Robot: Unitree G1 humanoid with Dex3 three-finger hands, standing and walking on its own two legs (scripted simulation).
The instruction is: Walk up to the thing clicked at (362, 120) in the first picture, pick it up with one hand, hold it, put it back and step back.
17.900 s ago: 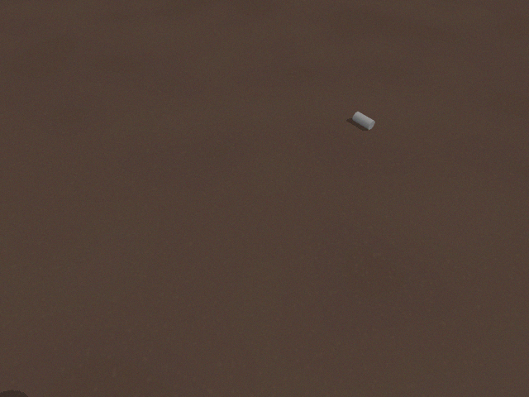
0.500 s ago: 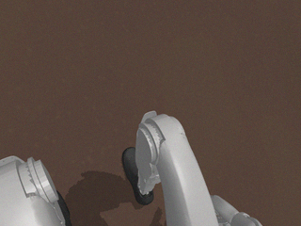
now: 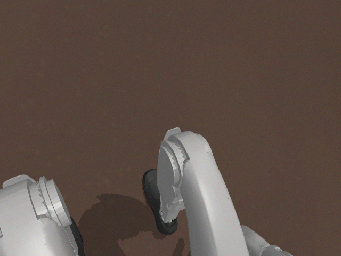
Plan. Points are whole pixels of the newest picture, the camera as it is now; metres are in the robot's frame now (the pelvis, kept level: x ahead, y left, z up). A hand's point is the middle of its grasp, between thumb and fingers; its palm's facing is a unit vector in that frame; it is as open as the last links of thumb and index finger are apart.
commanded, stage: settle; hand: left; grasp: from above
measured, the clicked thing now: out of the picture +0.45 +0.32 -0.26
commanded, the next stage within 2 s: lift in 0.64 s
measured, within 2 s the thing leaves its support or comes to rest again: neither
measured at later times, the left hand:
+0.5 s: hand out of the picture +0.42 +0.32 -0.13, palm faces -0.45 -0.08 -0.89, open 9.0 cm
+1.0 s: hand out of the picture +0.41 +0.32 -0.07, palm faces -0.46 -0.08 -0.89, open 9.0 cm
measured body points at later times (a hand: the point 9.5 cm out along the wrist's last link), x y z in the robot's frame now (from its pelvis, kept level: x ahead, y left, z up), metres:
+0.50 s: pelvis +0.00 -0.01 +0.03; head +0.22 +0.08 +0.41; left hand +0.44 +0.32 -0.08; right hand +0.09 -0.27 -0.07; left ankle +0.06 +0.13 -0.26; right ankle +0.11 -0.13 -0.26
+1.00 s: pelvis -0.01 -0.01 +0.06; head +0.20 +0.06 +0.45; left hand +0.43 +0.32 -0.02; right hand +0.06 -0.28 -0.05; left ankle +0.06 +0.13 -0.26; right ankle +0.11 -0.13 -0.26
